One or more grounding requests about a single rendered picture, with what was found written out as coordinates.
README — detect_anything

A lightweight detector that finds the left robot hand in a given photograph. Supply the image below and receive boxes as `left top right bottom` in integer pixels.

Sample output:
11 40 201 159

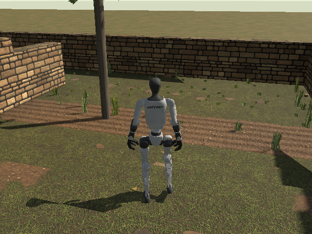
127 139 139 150

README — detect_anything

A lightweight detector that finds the robot shin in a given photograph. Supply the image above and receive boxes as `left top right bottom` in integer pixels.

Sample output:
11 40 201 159
165 154 172 188
142 164 150 196

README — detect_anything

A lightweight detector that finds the robot left upper arm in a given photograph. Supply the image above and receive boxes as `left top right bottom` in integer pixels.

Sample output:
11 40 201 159
132 99 145 126

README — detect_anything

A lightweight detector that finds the robot right shin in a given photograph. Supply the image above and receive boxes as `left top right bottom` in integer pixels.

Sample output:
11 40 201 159
165 154 172 188

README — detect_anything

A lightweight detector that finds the right robot hand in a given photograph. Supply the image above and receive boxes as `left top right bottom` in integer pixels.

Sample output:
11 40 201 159
172 139 183 151

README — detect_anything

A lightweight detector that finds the robot right upper arm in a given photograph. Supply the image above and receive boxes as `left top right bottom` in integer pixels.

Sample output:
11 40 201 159
166 98 178 126

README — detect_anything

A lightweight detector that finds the robot left forearm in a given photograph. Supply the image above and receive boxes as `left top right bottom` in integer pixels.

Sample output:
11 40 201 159
128 119 137 140

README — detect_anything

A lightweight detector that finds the robot right forearm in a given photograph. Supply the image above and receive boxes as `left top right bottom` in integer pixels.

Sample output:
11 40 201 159
173 119 182 141

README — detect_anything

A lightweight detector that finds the robot left shin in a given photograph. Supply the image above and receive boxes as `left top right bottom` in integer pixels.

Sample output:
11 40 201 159
142 164 150 196

